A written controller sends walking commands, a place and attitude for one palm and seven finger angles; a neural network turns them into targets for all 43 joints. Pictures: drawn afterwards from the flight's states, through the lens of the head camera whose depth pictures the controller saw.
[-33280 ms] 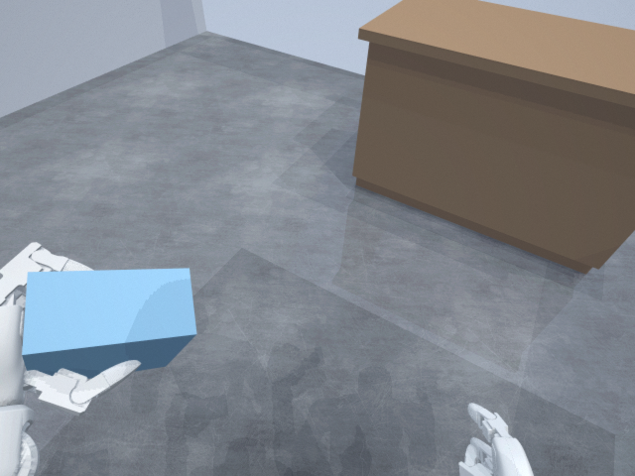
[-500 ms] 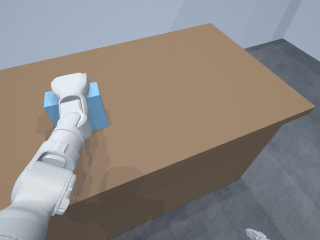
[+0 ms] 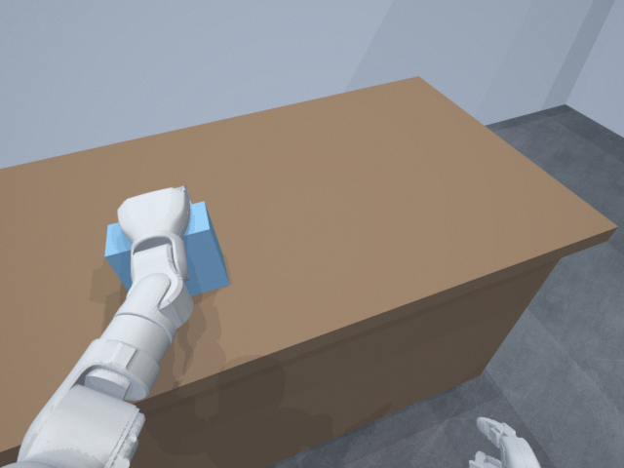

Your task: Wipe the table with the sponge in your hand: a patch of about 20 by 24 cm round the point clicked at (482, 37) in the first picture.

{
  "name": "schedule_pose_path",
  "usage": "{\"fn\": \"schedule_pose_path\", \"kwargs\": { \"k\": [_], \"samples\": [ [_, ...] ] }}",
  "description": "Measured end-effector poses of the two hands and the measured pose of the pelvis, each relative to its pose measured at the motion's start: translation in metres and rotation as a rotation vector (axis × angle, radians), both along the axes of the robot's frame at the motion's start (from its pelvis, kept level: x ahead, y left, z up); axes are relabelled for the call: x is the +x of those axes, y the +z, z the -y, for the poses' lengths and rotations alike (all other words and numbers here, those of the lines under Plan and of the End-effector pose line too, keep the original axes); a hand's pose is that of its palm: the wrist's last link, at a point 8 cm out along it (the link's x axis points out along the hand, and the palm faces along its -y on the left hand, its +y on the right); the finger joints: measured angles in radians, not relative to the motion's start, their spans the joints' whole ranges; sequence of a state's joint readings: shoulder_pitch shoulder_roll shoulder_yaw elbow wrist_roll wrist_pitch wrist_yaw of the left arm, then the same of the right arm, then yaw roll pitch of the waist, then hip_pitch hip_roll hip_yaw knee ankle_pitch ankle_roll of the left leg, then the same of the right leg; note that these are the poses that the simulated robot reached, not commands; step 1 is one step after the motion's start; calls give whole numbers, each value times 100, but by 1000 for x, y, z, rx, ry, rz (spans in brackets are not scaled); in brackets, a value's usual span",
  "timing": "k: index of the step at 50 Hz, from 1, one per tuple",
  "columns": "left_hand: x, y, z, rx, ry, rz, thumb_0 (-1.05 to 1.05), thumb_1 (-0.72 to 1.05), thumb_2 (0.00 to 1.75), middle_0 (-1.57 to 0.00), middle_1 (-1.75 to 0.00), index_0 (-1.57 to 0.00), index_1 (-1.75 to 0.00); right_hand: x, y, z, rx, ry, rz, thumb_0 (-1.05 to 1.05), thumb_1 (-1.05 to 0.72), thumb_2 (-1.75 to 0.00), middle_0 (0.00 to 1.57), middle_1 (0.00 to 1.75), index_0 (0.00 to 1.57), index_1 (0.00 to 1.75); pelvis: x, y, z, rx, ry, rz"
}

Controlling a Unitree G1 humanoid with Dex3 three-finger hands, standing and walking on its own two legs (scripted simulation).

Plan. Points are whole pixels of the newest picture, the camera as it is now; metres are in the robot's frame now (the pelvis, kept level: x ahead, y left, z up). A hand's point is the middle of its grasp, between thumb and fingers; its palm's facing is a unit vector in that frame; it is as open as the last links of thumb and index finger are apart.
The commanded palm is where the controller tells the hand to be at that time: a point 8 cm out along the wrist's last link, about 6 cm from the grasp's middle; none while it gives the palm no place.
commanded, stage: wipe back along the third lane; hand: left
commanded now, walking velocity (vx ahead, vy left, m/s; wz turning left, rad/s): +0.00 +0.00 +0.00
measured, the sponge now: (176, 265) +0.39 +0.24 +0.04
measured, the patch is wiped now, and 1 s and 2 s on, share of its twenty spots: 1.00 1.00 1.00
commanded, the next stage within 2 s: slide back across to the middle lane in 0.60 s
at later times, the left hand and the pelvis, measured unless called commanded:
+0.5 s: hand (170, 263) +0.35 +0.22 +0.09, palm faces +0.04 -0.03 -1.00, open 10.7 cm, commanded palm +0.31 +0.20 +0.11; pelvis -0.01 +0.00 +0.00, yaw +0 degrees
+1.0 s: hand (157, 281) +0.32 +0.23 +0.09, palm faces +0.05 -0.08 -1.00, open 10.7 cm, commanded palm +0.28 +0.23 +0.13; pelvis -0.01 -0.01 +0.00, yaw -1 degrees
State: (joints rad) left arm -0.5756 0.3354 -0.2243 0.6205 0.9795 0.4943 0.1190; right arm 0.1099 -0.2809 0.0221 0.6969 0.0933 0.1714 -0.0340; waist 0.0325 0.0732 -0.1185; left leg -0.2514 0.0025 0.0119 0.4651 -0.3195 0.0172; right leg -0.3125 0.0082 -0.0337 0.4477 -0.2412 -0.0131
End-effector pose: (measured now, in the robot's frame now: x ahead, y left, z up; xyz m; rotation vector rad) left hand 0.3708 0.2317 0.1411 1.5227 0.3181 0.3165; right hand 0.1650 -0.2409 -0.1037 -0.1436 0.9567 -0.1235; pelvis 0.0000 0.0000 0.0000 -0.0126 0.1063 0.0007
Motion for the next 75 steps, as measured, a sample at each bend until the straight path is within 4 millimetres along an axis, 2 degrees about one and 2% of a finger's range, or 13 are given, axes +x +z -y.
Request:
{"fn": "schedule_pose_path", "kwargs": {
  "k": [7,22,33,42,62,75],
  "samples": [
    [-11,0,1,-2,-7,-6,0,-51,103,-62,-137,-63,-137,11,9,-7,3,25,58,1,-91,-90,20,30,20,30,-5,0,0,3,1,13],
    [-36,-1,12,2,-24,32,0,-51,103,-63,-137,-63,-137,11,6,-16,43,47,65,1,-91,-90,20,30,20,30,-7,0,-2,3,-3,36],
    [-54,-2,18,-13,-28,46,0,-51,103,-62,-137,-63,-137,29,17,-21,67,78,133,1,-91,-90,20,30,20,30,-8,0,0,5,-6,56],
    [-59,0,16,-39,-13,42,0,-51,103,-63,-136,-64,-136,38,25,-21,62,91,170,1,-91,-90,20,30,20,30,-11,0,4,8,-9,69],
    [-101,3,-15,-32,20,6,0,-52,103,-65,-134,-66,-133,22,21,-5,36,85,173,1,-91,-90,20,30,20,30,-21,2,15,13,-14,109],
    [-105,3,-31,-31,-6,-16,0,-53,103,-66,-133,-67,-132,-4,13,9,4,54,142,1,-91,-90,20,30,20,30,-30,2,19,14,-13,104]
  ]
}}
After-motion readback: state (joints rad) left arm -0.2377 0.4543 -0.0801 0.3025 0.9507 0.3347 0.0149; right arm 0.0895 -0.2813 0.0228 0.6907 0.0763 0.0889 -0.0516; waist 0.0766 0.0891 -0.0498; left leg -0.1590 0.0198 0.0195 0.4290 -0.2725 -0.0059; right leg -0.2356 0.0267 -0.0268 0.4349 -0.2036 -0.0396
